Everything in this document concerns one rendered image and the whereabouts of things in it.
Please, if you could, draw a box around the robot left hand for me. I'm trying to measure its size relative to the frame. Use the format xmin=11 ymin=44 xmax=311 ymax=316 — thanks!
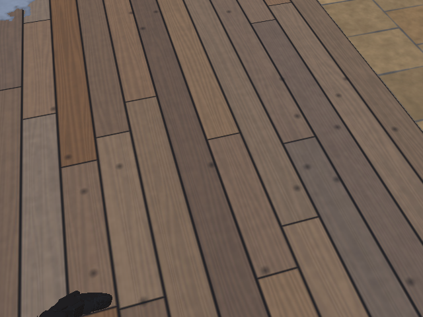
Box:
xmin=37 ymin=291 xmax=112 ymax=317

